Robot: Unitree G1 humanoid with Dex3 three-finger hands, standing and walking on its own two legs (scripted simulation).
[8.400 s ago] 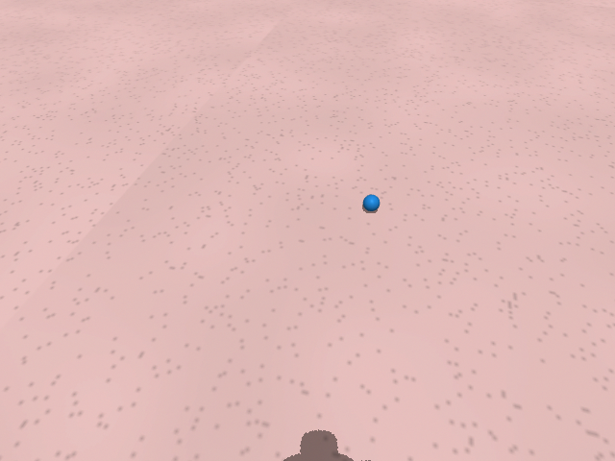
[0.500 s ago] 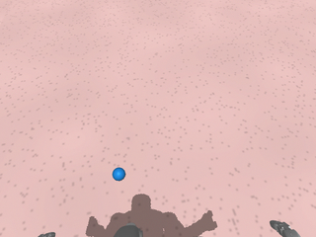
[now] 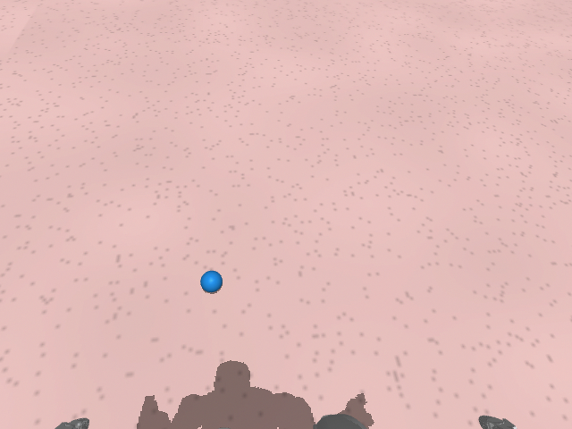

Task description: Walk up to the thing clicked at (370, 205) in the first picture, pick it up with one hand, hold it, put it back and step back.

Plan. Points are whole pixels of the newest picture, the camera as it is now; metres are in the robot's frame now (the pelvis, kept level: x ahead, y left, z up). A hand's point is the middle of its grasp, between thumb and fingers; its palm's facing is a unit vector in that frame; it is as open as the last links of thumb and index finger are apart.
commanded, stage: walk up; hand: left
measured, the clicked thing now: (211, 281) +0.67 +0.24 -0.72
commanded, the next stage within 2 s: stand in 1.06 s
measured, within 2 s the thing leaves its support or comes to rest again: neither
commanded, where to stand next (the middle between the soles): +0.32 +0.00 m, yaw +1 degrees
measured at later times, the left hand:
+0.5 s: hand out of the picture +0.02 +0.26 -0.15, palm faces +0.05 -0.92 -0.38, open 7.4 cm
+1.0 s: hand out of the picture +0.06 +0.25 -0.14, palm faces +0.08 -0.93 -0.35, open 7.4 cm
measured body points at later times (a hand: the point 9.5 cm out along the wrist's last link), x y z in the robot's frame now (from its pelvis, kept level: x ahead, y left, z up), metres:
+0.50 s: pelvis -0.05 -0.02 +0.00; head -0.04 -0.01 +0.45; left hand +0.01 +0.31 -0.12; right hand +0.01 -0.32 -0.13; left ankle -0.02 +0.11 -0.73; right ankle -0.07 -0.15 -0.72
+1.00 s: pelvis -0.03 -0.01 +0.01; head -0.02 -0.01 +0.46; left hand +0.05 +0.30 -0.11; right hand +0.09 -0.30 -0.11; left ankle -0.02 +0.11 -0.73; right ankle -0.06 -0.14 -0.73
